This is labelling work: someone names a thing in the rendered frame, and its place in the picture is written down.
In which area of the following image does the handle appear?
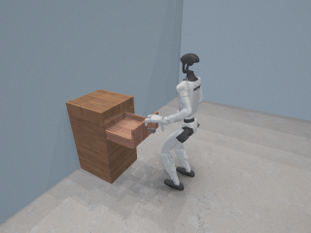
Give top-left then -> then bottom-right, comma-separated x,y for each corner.
147,128 -> 156,134

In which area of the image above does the robot torso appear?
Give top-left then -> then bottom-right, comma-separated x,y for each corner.
177,78 -> 200,136

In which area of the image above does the drawer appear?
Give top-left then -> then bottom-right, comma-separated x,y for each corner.
105,111 -> 158,149

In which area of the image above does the left robot upper arm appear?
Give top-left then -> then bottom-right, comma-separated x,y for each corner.
176,81 -> 192,117

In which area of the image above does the robot right shin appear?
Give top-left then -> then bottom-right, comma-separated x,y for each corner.
173,146 -> 190,172

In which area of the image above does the right robot upper arm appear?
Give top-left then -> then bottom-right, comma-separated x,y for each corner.
197,77 -> 203,105

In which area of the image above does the robot left hand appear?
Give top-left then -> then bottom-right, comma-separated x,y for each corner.
145,115 -> 164,132

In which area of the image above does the left robot forearm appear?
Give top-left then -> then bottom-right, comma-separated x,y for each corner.
160,109 -> 189,125

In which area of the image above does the cabinet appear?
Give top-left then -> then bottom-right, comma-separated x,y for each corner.
65,89 -> 137,184

